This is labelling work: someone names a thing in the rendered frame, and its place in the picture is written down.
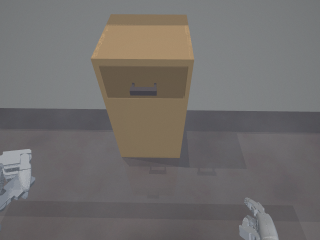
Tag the handle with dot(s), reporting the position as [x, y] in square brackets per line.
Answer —
[143, 91]

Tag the robot left hand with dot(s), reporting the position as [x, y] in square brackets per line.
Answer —
[16, 168]

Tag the drawer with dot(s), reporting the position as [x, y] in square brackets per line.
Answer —
[170, 80]

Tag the cabinet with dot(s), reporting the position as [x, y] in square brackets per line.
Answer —
[146, 127]

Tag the robot right hand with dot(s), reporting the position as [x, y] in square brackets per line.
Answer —
[259, 228]

